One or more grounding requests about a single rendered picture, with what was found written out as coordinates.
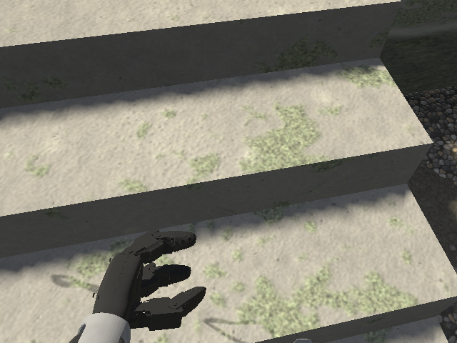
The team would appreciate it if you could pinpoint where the robot left forearm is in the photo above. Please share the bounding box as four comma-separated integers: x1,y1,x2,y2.
69,312,131,343

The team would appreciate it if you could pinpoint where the robot left hand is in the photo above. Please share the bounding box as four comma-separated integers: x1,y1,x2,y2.
92,229,206,331

